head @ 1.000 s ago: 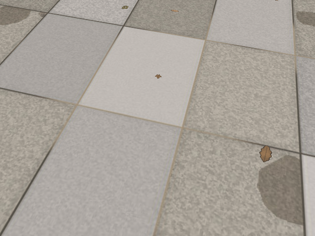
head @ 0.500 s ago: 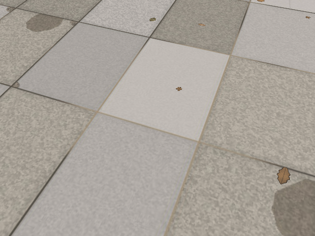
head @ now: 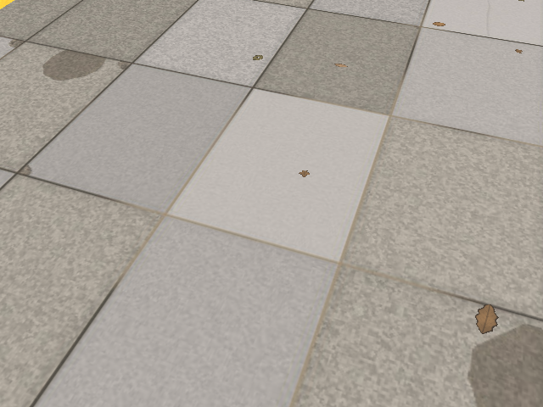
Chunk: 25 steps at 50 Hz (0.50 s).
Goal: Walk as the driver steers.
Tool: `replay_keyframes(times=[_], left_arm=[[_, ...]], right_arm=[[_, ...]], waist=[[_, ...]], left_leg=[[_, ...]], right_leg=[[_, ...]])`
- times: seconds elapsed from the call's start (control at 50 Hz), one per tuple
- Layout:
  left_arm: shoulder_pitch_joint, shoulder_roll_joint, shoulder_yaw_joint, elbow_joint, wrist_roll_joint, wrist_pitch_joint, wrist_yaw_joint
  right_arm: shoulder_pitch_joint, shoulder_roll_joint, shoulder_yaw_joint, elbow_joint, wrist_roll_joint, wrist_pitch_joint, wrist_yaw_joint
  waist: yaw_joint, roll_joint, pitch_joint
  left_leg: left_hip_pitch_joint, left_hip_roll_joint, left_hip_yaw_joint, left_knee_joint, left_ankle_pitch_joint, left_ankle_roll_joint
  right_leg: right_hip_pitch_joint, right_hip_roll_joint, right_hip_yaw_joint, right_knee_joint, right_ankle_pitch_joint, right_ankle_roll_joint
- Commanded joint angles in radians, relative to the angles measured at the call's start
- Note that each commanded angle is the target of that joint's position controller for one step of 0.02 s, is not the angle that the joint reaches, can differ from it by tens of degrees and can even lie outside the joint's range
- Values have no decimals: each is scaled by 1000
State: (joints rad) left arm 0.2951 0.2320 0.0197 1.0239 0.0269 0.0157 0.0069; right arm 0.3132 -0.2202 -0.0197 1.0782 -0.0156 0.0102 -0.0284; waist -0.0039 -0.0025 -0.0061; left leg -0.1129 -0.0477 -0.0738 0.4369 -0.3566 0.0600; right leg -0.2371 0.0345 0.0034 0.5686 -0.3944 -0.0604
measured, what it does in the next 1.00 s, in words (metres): walks ahead: left foot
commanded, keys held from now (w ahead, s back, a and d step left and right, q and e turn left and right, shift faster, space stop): w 0.80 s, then w+e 0.20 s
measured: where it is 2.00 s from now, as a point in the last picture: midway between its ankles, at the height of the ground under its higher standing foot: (288, 357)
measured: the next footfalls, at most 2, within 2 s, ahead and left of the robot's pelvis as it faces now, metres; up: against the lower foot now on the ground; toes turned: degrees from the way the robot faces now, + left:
left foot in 0.58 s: +0.41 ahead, +0.05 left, +0.00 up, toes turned +4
right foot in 1.12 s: +0.71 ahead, -0.11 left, +0.00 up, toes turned -11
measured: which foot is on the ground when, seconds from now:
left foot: down 0.00-0.12, up 0.14-0.56, down 0.58-1.00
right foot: down 0.00-0.60, up 0.62-1.00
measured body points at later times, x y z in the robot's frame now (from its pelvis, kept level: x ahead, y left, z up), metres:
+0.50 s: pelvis +0.19 -0.03 -0.01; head +0.23 -0.04 +0.44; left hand +0.07 +0.19 -0.14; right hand +0.38 -0.25 -0.13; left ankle +0.35 +0.07 -0.71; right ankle +0.03 -0.10 -0.74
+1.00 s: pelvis +0.48 -0.01 +0.00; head +0.50 -0.01 +0.45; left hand +0.64 +0.20 -0.13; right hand +0.39 -0.24 -0.15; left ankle +0.37 +0.05 -0.74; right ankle +0.65 -0.15 -0.70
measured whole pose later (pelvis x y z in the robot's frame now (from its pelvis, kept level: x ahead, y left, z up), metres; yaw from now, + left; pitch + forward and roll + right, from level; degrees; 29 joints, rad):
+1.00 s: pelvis +0.48 -0.01 +0.00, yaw -4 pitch +0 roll +1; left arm 0.08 0.20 0.03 0.92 0.02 -0.03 -0.04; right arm 0.45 -0.17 -0.02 1.08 -0.02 -0.11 -0.01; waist -0.04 -0.03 0.05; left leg 0.10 -0.10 0.14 0.16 -0.26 0.09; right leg -0.64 -0.07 -0.05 0.70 0.01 -0.07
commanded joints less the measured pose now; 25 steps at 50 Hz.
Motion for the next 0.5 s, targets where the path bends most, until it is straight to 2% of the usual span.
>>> replay_keyframes(times=[0.02, 0.04, 0.06, 0.08, 0.1, 0.12, 0.14, 0.16, 0.18, 0.2, 0.22, 0.24, 0.3, 0.36, 0.42, 0.46, 0.5], left_arm=[[-108, 75, 14, -90, 7, -41, -11], [-96, 82, 18, -92, 3, -51, -17], [-66, 73, 18, -87, -1, -59, -22], [7, 51, 16, -64, -7, -67, -22], [106, 48, 22, -21, -13, -72, -16], [210, 84, 34, 13, -7, -79, -5], [335, 188, 59, 34, -2, -85, 3], [357, 204, 65, 59, -6, -76, 0], [245, 146, 50, 26, -3, -77, -3], [171, 119, 42, -1, -5, -87, -7], [135, 105, 37, -14, -8, -95, -6], [136, 86, 29, -10, -10, -104, -4], [223, 60, 17, 31, -12, -116, -1], [267, 52, 8, 51, -11, -117, 2], [275, 53, 2, 58, -9, -117, 7], [281, 66, 3, 67, -8, -119, 10], [254, 80, 5, 70, -8, -122, 12]], right_arm=[[56, -167, -44, -12, -6, -18, 1], [39, -170, -47, -16, -6, -25, 4], [14, -167, -49, -22, -1, -30, 7], [-26, -163, -51, -30, 7, -33, 9], [-54, -147, -51, -42, 7, -36, 10], [-82, -110, -43, -62, 0, -45, 12], [-93, -21, -19, -99, 6, -56, 22], [-123, -95, -34, -118, -20, -61, 27], [-135, -107, -39, -117, -26, -64, 37], [-118, -80, -33, -103, -19, -71, 49], [-101, -66, -31, -94, -16, -76, 56], [-100, -70, -32, -90, -22, -75, 62], [-134, -61, -33, -102, -23, -62, 66], [-268, -42, -23, -157, -19, -54, 66], [-389, -21, -7, -209, -8, -53, 66], [-419, -26, -4, -230, -3, -52, 63], [-382, -48, -11, -234, -1, -55, 54]], waist=[[-33, 148, 162], [-17, 138, 151], [8, 137, 149], [53, 138, 153], [93, 104, 152], [130, -9, 141], [159, -269, 71], [137, -222, 118], [74, -89, 184], [38, -48, 188], [16, -43, 170], [9, -49, 152], [14, -74, 111], [36, -80, 130], [55, -95, 154], [55, -106, 158], [21, -104, 135]], left_leg=[[-48, 315, -407, -320, -359, 184], [-48, 305, -374, -309, -318, 179], [-85, 279, -321, -289, -292, 164], [-188, 238, -254, -247, -274, 139], [-298, 181, -194, -171, -249, 112], [-426, 114, -107, 0, -183, 79], [-572, -14, 69, 332, -143, 31], [-643, -2, 65, 511, -182, 37], [-649, 59, 28, 602, -90, 48], [-625, 89, 25, 616, -2, 46], [-594, 108, 34, 606, 63, 37], [-580, 117, 50, 595, 105, 24], [-606, 107, 105, 592, 158, -2], [-632, 94, 149, 497, 198, -24], [-552, 67, 189, 305, 262, -22], [-482, 49, 207, 213, 281, 1], [-386, 25, 210, 163, 271, 40]], right_leg=[[-222, -35, -21, 137, -2, -8], [-202, -43, -19, 119, -28, -14], [-134, -40, -31, 57, -28, -22], [19, -24, -57, -52, 25, -32], [196, 12, -69, -138, 62, -31], [350, -65, 60, -226, -1, -39], [466, -311, 478, -421, -299, -104], [376, -419, 658, -478, -381, -166], [289, -392, 591, -468, -352, -167], [242, -347, 495, -471, -244, -149], [235, -304, 405, -479, -116, -130], [243, -274, 331, -479, 10, -117], [301, -232, 193, -434, 386, -111], [285, -215, 127, -424, 582, -118], [238, -197, 80, -430, 669, -112], [242, -211, 70, -430, 735, -110], [272, -231, 51, -374, 922, -101]])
